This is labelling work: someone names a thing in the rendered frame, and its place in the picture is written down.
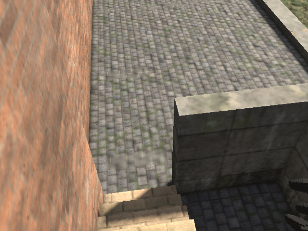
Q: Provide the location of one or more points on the right robot hand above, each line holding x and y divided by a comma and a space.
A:
299, 224

